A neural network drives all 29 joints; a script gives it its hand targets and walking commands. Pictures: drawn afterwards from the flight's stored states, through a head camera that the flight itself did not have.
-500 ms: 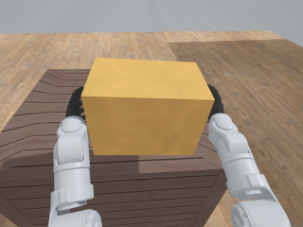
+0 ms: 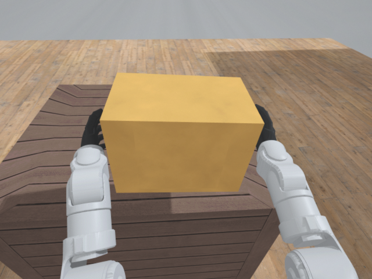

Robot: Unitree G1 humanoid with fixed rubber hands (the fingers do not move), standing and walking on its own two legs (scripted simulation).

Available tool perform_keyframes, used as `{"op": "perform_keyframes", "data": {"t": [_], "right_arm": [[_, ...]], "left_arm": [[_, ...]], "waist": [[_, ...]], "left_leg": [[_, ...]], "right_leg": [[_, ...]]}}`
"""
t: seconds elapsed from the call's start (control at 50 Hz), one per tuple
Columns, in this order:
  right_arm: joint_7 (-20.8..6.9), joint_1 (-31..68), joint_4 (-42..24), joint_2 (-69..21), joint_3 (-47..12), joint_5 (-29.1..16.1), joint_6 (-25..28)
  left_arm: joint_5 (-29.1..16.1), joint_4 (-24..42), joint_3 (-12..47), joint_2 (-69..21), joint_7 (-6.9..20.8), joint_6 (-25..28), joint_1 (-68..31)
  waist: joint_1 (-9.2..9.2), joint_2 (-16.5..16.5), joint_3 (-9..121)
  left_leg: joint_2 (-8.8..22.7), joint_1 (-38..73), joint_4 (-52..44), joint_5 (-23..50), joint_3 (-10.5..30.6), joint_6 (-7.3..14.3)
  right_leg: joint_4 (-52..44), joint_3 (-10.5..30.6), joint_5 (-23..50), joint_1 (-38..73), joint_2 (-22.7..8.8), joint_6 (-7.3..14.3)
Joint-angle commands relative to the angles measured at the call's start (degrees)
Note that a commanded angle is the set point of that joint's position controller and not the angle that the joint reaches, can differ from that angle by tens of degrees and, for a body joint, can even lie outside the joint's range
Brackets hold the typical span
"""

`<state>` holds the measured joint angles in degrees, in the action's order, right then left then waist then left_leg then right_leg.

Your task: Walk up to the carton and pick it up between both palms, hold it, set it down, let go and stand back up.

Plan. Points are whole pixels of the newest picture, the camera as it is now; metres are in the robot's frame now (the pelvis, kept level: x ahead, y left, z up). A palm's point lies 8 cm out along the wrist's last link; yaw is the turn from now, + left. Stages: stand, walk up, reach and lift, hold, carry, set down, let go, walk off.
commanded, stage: hold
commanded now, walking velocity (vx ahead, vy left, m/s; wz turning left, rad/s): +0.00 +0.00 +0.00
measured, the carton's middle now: (179, 133) +0.39 +0.00 +0.15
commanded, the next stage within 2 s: set down in 0.60 s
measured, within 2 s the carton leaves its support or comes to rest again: neither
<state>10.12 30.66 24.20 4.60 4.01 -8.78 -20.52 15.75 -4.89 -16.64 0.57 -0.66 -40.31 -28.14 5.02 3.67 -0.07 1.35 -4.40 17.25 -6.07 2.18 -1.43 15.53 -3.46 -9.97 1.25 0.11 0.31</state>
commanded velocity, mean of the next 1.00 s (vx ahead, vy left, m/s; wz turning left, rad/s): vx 0.00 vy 0.00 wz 0.00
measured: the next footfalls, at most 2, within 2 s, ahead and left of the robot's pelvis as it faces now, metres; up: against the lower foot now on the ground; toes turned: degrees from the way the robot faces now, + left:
none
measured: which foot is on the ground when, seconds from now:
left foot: down 0.00-1.00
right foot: down 0.00-1.00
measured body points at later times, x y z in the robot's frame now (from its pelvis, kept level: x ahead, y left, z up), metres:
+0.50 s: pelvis +0.00 +0.00 +0.00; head -0.05 +0.03 +0.45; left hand +0.36 +0.18 +0.17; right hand +0.35 -0.18 +0.17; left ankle +0.05 +0.13 -0.75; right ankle -0.01 -0.11 -0.75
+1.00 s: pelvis +0.01 -0.01 +0.00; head -0.04 +0.02 +0.45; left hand +0.36 +0.19 +0.14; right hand +0.38 -0.17 +0.15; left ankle +0.05 +0.13 -0.75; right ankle -0.01 -0.11 -0.75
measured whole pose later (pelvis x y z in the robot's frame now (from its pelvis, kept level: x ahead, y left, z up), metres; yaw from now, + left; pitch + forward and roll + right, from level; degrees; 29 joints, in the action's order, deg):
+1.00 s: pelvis +0.01 -0.01 +0.00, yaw +0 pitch -8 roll +0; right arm 6.6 30.8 35.2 1.0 9.6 0.3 -4.7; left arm 19.3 -13.2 -20.4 -2.1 0.8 -28.3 -27.5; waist 1.5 3.8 -1.0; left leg 1.2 -1.7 16.8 -6.8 2.5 -1.8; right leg 16.5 -3.8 -11.6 3.4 0.0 0.8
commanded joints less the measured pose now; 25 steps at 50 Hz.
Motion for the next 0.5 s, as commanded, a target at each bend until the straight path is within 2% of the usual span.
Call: {"op": "perform_keyframes", "data": {"t": [0.0,0.02,0.04,0.06,0.08,0.1,0.12,0.16,0.18,0.2,0.22,0.24,0.26,0.28,0.3,0.32,0.34,0.38,0.4,0.42,0.44,0.46,0.48], "right_arm": [[-9.54,47.61,-18.11,-27.30,-22.22,-5.57,5.40],[-9.57,48.90,-17.94,-27.62,-21.98,-5.29,5.28],[-9.52,49.96,-22.16,-28.49,-22.91,-5.75,6.30],[-9.32,50.49,-22.75,-29.35,-23.91,-5.87,6.37],[-9.37,47.30,-18.95,-28.22,-23.19,-5.81,5.37],[-9.35,48.57,-19.73,-28.18,-22.90,-6.13,5.36],[-9.26,47.07,-19.93,-28.09,-23.34,-6.16,5.52],[-9.34,48.27,-19.10,-27.63,-22.35,-5.58,5.63],[-9.35,49.14,-21.32,-28.07,-23.03,-5.65,5.95],[-9.45,47.22,-19.08,-27.09,-21.97,-4.74,5.24],[-9.49,49.17,-21.68,-27.84,-23.43,-5.89,5.72],[-9.41,49.01,-19.77,-28.06,-22.85,-5.76,5.35],[-9.26,47.63,-22.09,-28.49,-24.61,-5.93,5.72],[-9.14,50.51,-22.63,-28.37,-23.83,-6.07,5.93],[-9.14,49.04,-23.04,-28.75,-24.11,-6.24,6.02],[-9.29,48.35,-17.80,-26.77,-21.77,-5.25,4.75],[-9.38,48.89,-19.58,-27.67,-21.96,-5.39,5.53],[-9.27,48.74,-21.92,-28.02,-23.37,-5.39,5.90],[-9.21,48.23,-19.23,-27.61,-22.22,-4.93,5.24],[-9.16,48.29,-21.11,-28.32,-23.23,-5.18,5.99],[-9.22,48.85,-19.94,-28.22,-22.56,-5.02,5.67],[-9.14,49.74,-20.39,-28.59,-22.86,-5.41,5.81],[-9.39,50.99,-21.44,-28.43,-22.25,-5.06,6.16]], "left_arm": [[-10.97,11.97,30.75,-27.90,11.28,5.48,-42.69],[-11.08,9.87,30.20,-27.39,11.30,5.47,-43.05],[-11.92,12.64,32.30,-28.93,11.19,5.83,-43.45],[-11.66,13.06,31.08,-28.45,11.08,6.16,-42.53],[-11.04,12.92,31.05,-28.29,11.19,5.73,-42.39],[-10.67,12.13,29.34,-27.28,11.33,5.49,-42.43],[-11.03,13.57,30.76,-27.36,11.53,5.71,-42.01],[-10.84,11.57,31.25,-27.63,11.55,5.26,-43.03],[-10.76,12.43,31.51,-28.07,11.47,5.44,-42.44],[-10.12,10.77,29.94,-26.37,11.57,5.11,-41.86],[-10.97,12.80,30.36,-28.01,11.57,5.71,-41.90],[-10.64,12.31,30.22,-27.47,11.49,5.58,-43.11],[-11.20,14.55,31.09,-27.72,11.51,5.56,-40.87],[-11.03,12.95,30.18,-26.91,11.51,5.88,-43.22],[-11.42,14.45,31.16,-27.81,11.41,5.98,-41.67],[-9.97,9.06,28.51,-26.17,11.71,5.11,-41.25],[-10.01,10.81,29.20,-26.47,11.88,5.25,-41.91],[-10.99,13.63,30.04,-27.35,11.70,5.62,-41.51],[-9.80,10.04,27.97,-25.99,11.91,5.19,-40.82],[-11.03,12.52,29.35,-26.48,12.12,5.68,-42.51],[-10.09,11.89,29.43,-26.09,12.05,5.67,-43.36],[-10.30,11.66,29.56,-27.34,12.03,5.52,-43.46],[-10.47,11.39,29.74,-26.83,11.94,5.52,-43.46]], "waist": [[1.07,-6.79,23.88],[1.12,-5.47,23.03],[1.46,-6.29,26.71],[0.01,-5.55,27.40],[0.95,-6.77,25.51],[0.03,-5.12,24.58],[0.53,-5.54,25.81],[0.94,-6.42,23.39],[0.50,-6.54,25.20],[0.82,-5.85,22.76],[0.48,-5.87,25.52],[0.88,-6.38,23.80],[0.67,-5.56,26.43],[0.27,-5.88,26.51],[0.23,-5.45,27.61],[0.40,-4.81,20.50],[0.76,-5.99,22.45],[0.30,-4.88,26.11],[0.28,-4.49,22.19],[0.81,-4.01,25.59],[0.03,-5.38,24.65],[0.11,-6.08,23.66],[0.54,-5.35,25.11]], "left_leg": [[-3.67,13.11,-0.14,12.19,-3.20,-0.08],[-3.59,11.83,-0.49,9.38,-2.71,0.29],[-3.37,13.57,0.58,13.14,-3.01,-0.12],[-3.58,13.72,0.74,14.53,-3.11,0.15],[-3.68,13.96,0.68,14.93,-2.98,-0.28],[-3.75,12.80,0.35,14.30,-3.13,0.38],[-3.69,13.77,0.54,15.11,-3.18,0.12],[-3.66,12.89,-0.11,11.75,-3.01,-0.15],[-3.53,13.53,0.26,13.02,-3.04,-0.21],[-3.58,13.11,-0.25,11.74,-3.42,0.27],[-3.81,13.50,0.14,13.35,-3.20,0.25],[-3.75,12.79,-0.03,12.49,-3.07,0.14],[-3.79,13.46,0.75,15.67,-2.96,0.18],[-3.75,13.61,0.46,14.17,-2.91,0.28],[-3.83,14.65,0.91,16.78,-2.97,0.17],[-3.55,11.63,-0.63,10.16,-2.81,0.60],[-3.71,12.49,-0.62,9.94,-3.28,0.83],[-3.65,13.58,0.34,13.93,-3.00,0.63],[-3.98,12.34,-0.55,12.50,-3.26,0.80],[-4.04,13.45,-0.16,13.23,-3.25,0.98],[-3.75,12.55,-0.32,11.03,-3.31,0.71],[-3.78,12.45,-0.44,11.79,-3.64,0.70],[-3.80,13.21,-0.08,11.54,-3.23,0.70]], "right_leg": [[-2.87,-1.57,11.34,-1.87,3.12,-2.16],[-2.83,-1.51,9.48,-2.15,3.10,-2.15],[-1.99,-1.70,13.03,-1.16,3.26,-2.15],[-2.27,-1.27,15.56,-0.07,3.17,-2.46],[-2.14,-1.44,15.07,-0.73,3.17,-2.41],[-2.14,-1.07,14.69,-0.18,2.99,-2.34],[-2.37,-1.24,15.58,0.56,3.26,-2.37],[-2.85,-1.69,11.39,-1.27,3.05,-2.24],[-2.41,-1.82,12.30,-0.71,3.18,-2.00],[-2.85,-1.65,12.33,-0.82,2.79,-2.29],[-2.19,-1.61,14.15,-0.24,2.94,-2.66],[-2.45,-1.52,13.16,-1.10,2.90,-2.51],[-2.16,-1.15,17.47,1.32,3.01,-2.87],[-1.86,-1.11,15.99,-0.10,2.78,-2.59],[-1.97,-1.18,17.53,0.80,3.00,-2.55],[-3.05,-1.26,10.87,-1.88,2.93,-2.40],[-2.87,-1.44,10.95,-1.73,2.70,-2.49],[-2.02,-1.21,15.97,0.38,2.96,-2.60],[-2.76,-1.20,15.05,-0.46,2.72,-3.03],[-2.54,-1.14,15.37,0.28,2.70,-3.19],[-2.58,-1.25,11.90,-0.53,2.92,-2.53],[-2.69,-1.26,12.31,-0.91,2.67,-2.71],[-2.71,-1.25,12.94,-0.59,2.67,-2.48]]}}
